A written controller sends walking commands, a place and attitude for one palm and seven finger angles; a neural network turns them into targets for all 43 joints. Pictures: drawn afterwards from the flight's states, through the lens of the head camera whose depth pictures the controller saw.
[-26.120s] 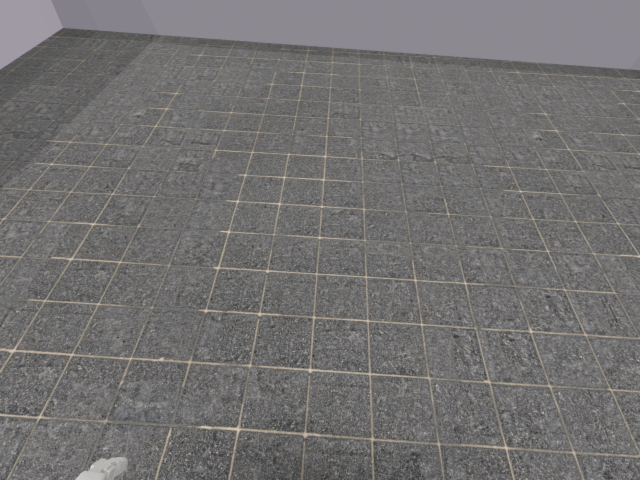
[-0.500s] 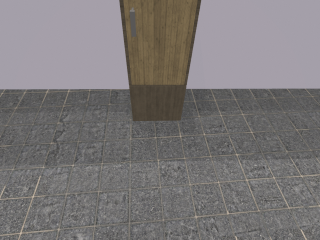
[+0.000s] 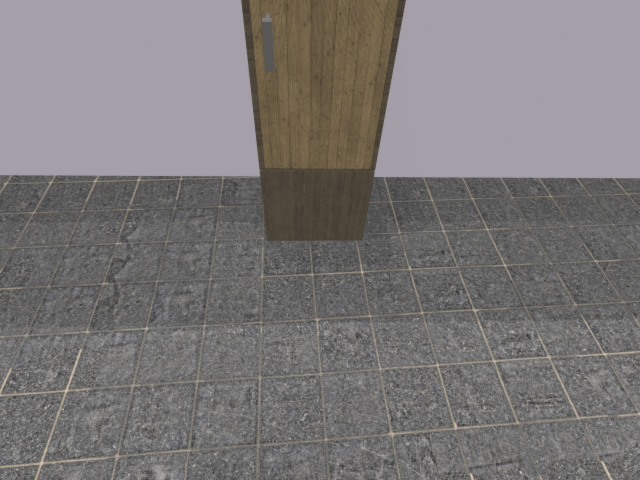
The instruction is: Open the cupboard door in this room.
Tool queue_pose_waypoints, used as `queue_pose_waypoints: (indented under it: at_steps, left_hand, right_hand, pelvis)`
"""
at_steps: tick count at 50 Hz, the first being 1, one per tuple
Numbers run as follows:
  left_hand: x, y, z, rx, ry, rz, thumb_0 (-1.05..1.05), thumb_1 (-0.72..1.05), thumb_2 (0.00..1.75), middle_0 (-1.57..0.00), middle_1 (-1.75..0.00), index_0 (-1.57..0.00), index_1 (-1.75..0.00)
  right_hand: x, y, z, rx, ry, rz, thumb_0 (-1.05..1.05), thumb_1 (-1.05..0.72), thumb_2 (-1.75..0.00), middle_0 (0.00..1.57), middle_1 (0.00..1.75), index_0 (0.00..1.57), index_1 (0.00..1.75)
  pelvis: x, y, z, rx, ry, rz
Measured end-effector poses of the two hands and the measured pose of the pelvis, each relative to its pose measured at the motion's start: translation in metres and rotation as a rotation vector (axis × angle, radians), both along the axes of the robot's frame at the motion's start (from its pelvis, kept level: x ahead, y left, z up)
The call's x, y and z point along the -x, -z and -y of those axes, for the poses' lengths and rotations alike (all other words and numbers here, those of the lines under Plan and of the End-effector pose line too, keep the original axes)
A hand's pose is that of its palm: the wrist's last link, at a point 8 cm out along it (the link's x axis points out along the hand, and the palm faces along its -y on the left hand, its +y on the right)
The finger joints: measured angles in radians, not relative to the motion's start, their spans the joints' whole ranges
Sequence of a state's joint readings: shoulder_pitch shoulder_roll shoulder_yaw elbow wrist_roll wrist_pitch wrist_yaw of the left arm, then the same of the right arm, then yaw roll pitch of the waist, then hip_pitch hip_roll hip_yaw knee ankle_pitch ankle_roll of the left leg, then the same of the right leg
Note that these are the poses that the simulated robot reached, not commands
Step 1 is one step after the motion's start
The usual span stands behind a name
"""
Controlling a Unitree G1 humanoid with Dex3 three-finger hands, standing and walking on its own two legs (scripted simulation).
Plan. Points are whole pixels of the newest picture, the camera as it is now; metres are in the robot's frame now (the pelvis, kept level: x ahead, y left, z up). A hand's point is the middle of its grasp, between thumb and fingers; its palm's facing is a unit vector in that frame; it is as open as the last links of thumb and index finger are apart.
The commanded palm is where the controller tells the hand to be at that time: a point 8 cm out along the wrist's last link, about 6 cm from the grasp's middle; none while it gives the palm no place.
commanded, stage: walk to a spot facing it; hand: left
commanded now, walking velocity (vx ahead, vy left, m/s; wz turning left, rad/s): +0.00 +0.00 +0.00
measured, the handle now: (268, 42) +1.07 +0.20 +0.06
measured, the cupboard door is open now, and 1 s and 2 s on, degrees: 0 0 0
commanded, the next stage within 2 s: turn to face it in 0.54 s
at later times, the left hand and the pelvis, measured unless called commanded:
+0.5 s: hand out of the picture +0.11 +0.12 -0.18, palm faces -0.02 -0.97 -0.23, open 7.4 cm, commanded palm none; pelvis +0.08 -0.06 -0.02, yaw -7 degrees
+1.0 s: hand (239, 423) +0.24 +0.14 -0.20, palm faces -0.01 -0.99 -0.14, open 7.4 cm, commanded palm none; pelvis +0.25 -0.02 -0.01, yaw -4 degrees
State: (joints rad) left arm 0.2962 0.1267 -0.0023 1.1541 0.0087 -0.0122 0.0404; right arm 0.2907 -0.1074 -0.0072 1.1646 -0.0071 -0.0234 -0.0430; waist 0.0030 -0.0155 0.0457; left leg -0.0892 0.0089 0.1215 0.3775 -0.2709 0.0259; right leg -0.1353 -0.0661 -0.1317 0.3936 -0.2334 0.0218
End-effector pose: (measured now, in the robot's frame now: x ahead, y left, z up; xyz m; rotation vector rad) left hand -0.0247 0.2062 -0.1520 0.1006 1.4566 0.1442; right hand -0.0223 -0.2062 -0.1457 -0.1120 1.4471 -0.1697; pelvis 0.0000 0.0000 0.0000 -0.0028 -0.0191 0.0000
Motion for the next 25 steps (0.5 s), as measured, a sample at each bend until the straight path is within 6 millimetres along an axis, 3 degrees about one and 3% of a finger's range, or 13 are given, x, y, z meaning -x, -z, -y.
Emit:
queue_pose_waypoints:
  at_steps: [11, 14, 19, 22, 25]
  left_hand:
    - [-0.013, 0.003, -0.004, -0.005, 0.046, -0.029, 0.00, 0.91, 0.90, -0.20, -0.30, -0.19, -0.30]
    - [-0.032, -0.001, -0.001, -0.020, 0.078, -0.036, 0.00, 0.91, 0.90, -0.20, -0.30, -0.19, -0.30]
    - [-0.091, -0.007, 0.014, -0.057, 0.112, 0.056, 0.00, 0.91, 0.90, -0.20, -0.30, -0.19, -0.30]
    - [-0.118, 0.001, 0.024, -0.081, 0.098, 0.135, 0.00, 0.91, 0.90, -0.20, -0.30, -0.19, -0.30]
    - [-0.126, -0.002, 0.036, -0.073, 0.079, 0.133, 0.00, 0.91, 0.90, -0.20, -0.30, -0.19, -0.30]
  right_hand:
    - [0.004, 0.009, 0.008, -0.001, 0.071, 0.015, 0.00, -0.90, -0.90, 0.20, 0.30, 0.20, 0.29]
    - [0.010, 0.014, 0.015, -0.012, 0.113, 0.004, 0.00, -0.90, -0.90, 0.20, 0.30, 0.20, 0.29]
    - [0.019, 0.024, 0.035, -0.041, 0.140, -0.081, 0.00, -0.90, -0.90, 0.20, 0.30, 0.20, 0.29]
    - [0.005, 0.033, 0.054, -0.050, 0.125, -0.122, 0.00, -0.90, -0.90, 0.20, 0.30, 0.20, 0.29]
    - [-0.036, 0.025, 0.076, -0.024, 0.111, -0.070, 0.00, -0.90, -0.90, 0.20, 0.30, 0.20, 0.29]
  pelvis:
    - [-0.010, 0.007, 0.005, -0.015, 0.065, 0.000]
    - [-0.019, 0.009, 0.013, -0.023, 0.088, -0.005]
    - [-0.044, 0.015, 0.035, -0.023, 0.106, -0.009]
    - [-0.060, 0.025, 0.053, -0.016, 0.105, -0.006]
    - [-0.075, 0.018, 0.062, -0.012, 0.119, -0.003]
